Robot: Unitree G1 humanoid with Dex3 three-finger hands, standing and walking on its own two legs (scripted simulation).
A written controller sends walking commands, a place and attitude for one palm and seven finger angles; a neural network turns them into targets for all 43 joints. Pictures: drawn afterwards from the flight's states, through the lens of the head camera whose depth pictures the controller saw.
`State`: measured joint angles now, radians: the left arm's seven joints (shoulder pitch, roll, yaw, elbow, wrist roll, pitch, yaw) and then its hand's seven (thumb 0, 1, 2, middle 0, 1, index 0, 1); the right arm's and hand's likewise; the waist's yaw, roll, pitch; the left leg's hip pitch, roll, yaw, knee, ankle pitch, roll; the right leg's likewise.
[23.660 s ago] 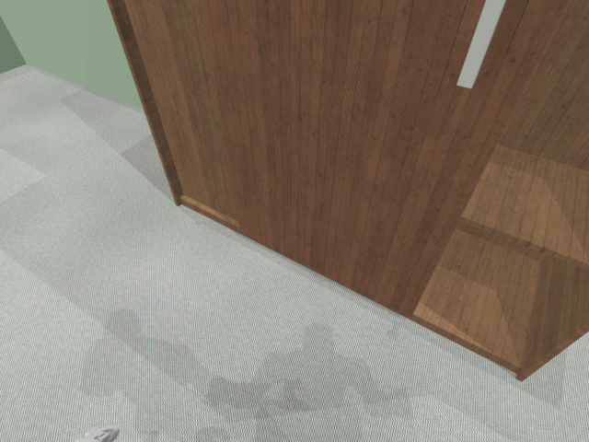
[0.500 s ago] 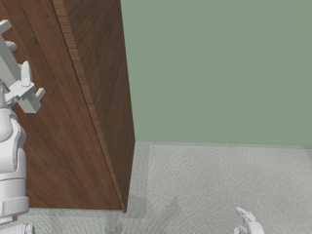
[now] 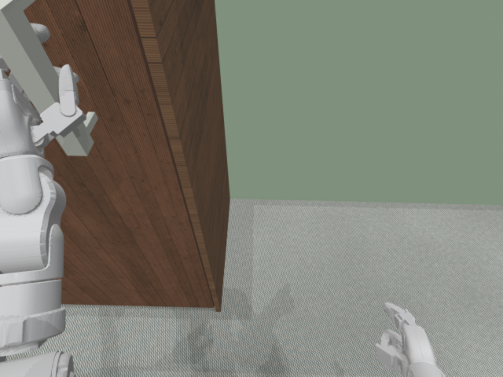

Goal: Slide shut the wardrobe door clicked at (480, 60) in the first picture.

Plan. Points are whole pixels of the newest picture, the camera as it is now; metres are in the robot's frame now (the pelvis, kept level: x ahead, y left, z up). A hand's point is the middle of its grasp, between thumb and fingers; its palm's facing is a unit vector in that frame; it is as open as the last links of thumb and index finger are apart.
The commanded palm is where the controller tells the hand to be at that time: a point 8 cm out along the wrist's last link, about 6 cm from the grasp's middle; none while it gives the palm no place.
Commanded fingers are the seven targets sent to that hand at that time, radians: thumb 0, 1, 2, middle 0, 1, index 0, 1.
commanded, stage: stop walking and hold the door there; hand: left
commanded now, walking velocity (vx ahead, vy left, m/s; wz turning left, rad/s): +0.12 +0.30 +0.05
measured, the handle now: (55, 79) +0.39 +0.26 +0.27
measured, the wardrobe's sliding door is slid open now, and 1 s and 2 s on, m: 0.00 0.00 0.00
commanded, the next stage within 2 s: loosen the grip on the handle in 0.82 s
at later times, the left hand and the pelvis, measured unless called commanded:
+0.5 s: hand (66, 105) +0.36 +0.24 +0.26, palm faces +0.21 -0.98 -0.06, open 7.3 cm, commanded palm +0.33 +0.30 +0.25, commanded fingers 0.00 0.90 0.90 -0.45 -1.40 -0.45 -1.40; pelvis -0.02 +0.07 +0.00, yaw -3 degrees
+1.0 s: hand (55, 100) +0.35 +0.25 +0.26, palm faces +0.17 -0.97 -0.15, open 7.9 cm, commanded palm +0.31 +0.29 +0.25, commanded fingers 0.00 0.30 0.61 -0.45 -1.40 -0.45 -1.40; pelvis -0.04 +0.06 +0.01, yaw -2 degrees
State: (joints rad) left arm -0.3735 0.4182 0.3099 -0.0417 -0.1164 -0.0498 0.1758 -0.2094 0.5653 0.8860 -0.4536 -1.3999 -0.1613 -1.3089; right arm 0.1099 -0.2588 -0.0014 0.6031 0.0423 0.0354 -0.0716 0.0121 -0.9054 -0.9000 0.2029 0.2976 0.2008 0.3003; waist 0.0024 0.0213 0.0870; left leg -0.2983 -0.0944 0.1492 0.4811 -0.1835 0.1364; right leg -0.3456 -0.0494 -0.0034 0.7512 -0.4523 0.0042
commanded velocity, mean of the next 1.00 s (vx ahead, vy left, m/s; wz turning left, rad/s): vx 0.00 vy -0.05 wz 0.00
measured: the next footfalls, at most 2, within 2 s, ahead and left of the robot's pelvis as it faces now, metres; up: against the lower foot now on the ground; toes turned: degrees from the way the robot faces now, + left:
left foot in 0.20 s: +0.05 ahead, +0.20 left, +0.00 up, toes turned -4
right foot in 0.32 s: +0.05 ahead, -0.08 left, +0.00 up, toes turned -1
